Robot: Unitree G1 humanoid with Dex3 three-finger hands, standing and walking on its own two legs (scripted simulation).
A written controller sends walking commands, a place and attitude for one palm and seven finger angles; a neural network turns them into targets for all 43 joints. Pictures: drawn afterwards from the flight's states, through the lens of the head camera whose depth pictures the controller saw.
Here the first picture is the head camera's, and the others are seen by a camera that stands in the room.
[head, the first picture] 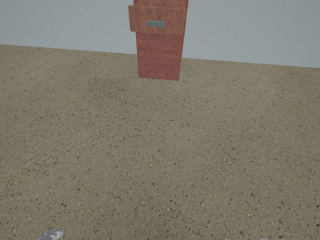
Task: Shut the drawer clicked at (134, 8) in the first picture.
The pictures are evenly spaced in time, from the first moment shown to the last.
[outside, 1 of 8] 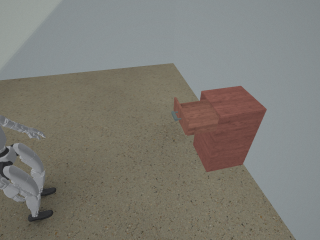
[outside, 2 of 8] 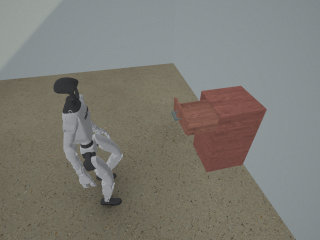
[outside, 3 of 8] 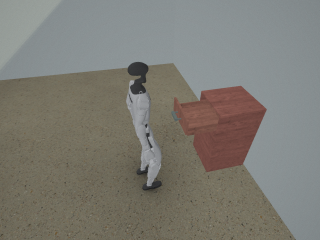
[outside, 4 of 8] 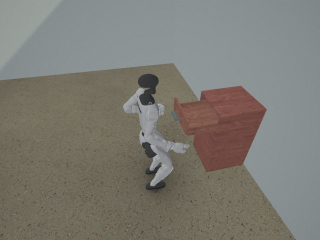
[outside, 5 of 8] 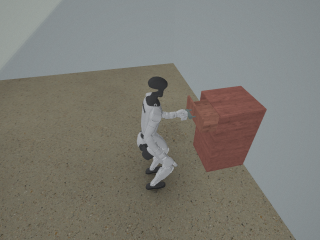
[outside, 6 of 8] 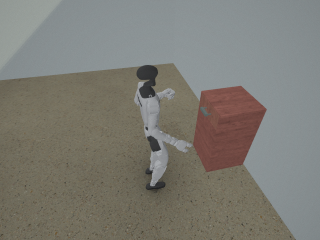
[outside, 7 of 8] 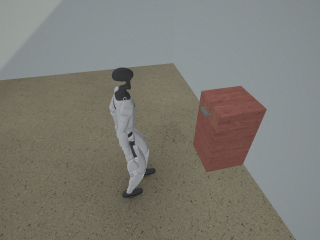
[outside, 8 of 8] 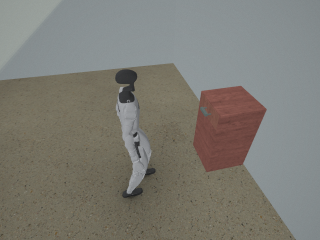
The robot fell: no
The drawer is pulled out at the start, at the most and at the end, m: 0.30 0.30 0.00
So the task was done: yes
